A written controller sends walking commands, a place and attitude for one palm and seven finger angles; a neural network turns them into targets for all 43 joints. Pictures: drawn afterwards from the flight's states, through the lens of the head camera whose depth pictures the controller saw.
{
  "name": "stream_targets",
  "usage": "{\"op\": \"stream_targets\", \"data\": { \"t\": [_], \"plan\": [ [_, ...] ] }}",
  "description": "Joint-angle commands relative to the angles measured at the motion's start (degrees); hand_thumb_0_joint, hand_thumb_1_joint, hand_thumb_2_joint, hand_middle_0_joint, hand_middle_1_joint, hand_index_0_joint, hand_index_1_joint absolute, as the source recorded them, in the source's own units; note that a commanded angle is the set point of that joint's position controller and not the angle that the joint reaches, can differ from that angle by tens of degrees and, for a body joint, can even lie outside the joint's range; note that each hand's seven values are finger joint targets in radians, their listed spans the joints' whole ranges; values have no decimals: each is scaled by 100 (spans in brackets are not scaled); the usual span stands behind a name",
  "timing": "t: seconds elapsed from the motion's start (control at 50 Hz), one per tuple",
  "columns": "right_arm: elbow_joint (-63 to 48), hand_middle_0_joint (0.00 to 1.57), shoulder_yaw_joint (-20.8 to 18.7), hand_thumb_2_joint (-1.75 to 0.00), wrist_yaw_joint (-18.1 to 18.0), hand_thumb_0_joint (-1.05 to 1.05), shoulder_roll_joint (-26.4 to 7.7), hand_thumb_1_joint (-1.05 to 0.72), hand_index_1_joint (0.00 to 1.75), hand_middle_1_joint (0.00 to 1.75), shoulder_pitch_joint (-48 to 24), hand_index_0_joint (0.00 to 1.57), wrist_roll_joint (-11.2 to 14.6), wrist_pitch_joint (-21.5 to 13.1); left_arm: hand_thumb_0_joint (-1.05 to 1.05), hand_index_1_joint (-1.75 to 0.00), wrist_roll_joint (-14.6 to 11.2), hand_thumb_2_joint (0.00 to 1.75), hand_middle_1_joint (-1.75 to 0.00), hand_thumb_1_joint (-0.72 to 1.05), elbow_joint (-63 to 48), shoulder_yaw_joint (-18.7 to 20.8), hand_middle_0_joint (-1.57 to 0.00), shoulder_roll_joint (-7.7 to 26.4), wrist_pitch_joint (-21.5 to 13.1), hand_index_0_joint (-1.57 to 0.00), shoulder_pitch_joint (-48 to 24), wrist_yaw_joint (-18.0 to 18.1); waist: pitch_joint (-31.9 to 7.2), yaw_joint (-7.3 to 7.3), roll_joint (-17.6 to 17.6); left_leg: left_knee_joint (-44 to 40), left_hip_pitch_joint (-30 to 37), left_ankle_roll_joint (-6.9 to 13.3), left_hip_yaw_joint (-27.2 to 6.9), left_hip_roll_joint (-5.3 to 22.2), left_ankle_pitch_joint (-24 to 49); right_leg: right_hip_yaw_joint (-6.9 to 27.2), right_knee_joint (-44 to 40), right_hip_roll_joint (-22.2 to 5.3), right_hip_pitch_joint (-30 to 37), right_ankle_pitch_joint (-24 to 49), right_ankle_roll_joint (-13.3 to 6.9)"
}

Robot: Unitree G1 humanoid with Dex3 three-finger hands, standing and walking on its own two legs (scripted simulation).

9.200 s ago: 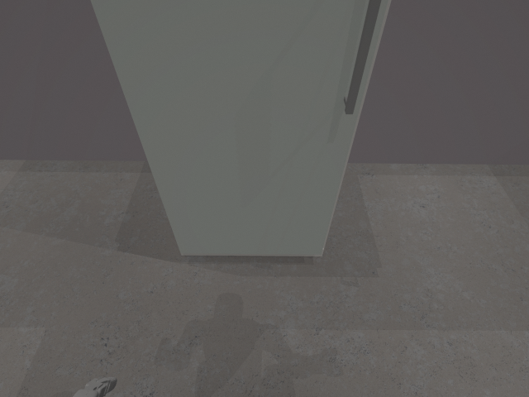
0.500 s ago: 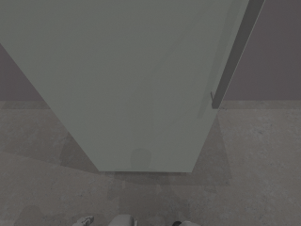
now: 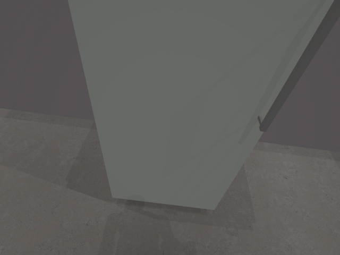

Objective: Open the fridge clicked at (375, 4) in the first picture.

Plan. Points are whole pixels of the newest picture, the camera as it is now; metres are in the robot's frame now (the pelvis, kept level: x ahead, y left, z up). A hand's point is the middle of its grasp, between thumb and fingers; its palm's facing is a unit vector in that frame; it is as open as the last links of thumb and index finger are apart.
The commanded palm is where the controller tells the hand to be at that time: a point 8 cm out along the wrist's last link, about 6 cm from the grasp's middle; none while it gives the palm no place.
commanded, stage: come to a stop and stand still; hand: right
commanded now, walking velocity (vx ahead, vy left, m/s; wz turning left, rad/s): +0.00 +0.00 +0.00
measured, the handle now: (292, 72) +0.51 -0.24 +0.24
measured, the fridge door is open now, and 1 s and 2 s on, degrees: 0 0 0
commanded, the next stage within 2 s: look again from close up in 1.16 s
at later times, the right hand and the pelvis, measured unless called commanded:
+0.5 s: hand out of the picture +0.01 -0.15 -0.16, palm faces +0.05 +0.98 -0.18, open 7.4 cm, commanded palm none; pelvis +0.02 +0.01 +0.01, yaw -1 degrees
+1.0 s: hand out of the picture +0.06 -0.18 -0.16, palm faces +0.04 +0.98 -0.22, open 7.4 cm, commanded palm none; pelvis +0.05 +0.00 +0.01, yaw -1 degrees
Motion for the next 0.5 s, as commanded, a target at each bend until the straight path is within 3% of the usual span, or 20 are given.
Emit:
{"op": "stream_targets", "data": {
  "t": [0.0, 0.04, 0.08, 0.12, 0.26, 0.42, 0.48],
  "plan": [
    [-124, 20, -194, -90, 28, 0, -887, -90, 30, 30, 324, 20, 6, -221, 0, -30, -18, 90, -30, 90, -309, 2, -20, 380, -170, -20, -167, 60, 289, -232, 827, -1776, 168, 176, -1084, 676, -1222, 320, -734, -142, -458, -770, -253],
    [-103, 20, -209, -90, 20, 0, -922, -90, 30, 30, 142, 20, 9, -221, 0, -30, -4, 90, -30, 90, -95, -22, -20, 271, -140, -20, 107, 42, 298, -71, 824, -2128, -430, 294, -1237, 857, -1754, 210, -436, -92, 62, -507, -198],
    [-76, 20, -194, -90, 8, 0, -874, -90, 30, 30, 89, 20, 6, -243, 0, -30, -6, 90, -30, 90, 53, -50, -20, 189, -150, -20, 289, 42, 275, -2, 680, -2066, -524, 252, -1085, 731, -1501, 250, -572, -134, 261, -345, -207],
    [27, 20, -185, -90, 10, 0, -828, -90, 30, 30, 117, 20, 16, -248, 0, -30, -6, 90, -30, 90, 144, -69, -20, 182, -155, -20, 296, 46, 396, -34, 472, -2018, -509, 219, -1016, 673, -1459, 315, -613, -131, 100, -409, -211],
    [310, 20, -168, -90, 4, 0, -741, -90, 30, 30, 284, 20, 3, -267, 0, -30, -22, 90, -30, 90, 366, -110, -20, 83, -174, -20, 333, 65, 666, -45, 469, -2227, -647, 249, -1082, 705, -1601, 315, -583, -152, 42, -321, -168],
    [568, 20, -112, -90, 9, 0, -576, -90, 30, 30, 461, 20, 12, -320, 0, -30, -45, 90, -30, 90, 499, -147, -20, 55, -287, -20, 226, 120, 596, -129, 120, -1945, -120, 163, -810, 546, -542, 427, -950, -269, -8, 29, -172],
    [656, 20, -96, -90, 9, 0, -541, -90, 30, 30, 509, 20, 5, -335, 0, -30, -54, 90, -30, 90, 541, -144, -20, 49, -322, -20, 163, 141, 471, -166, 153, -1839, 99, 130, -678, 515, -113, 443, -1058, -331, 82, 198, -179]
  ]
}}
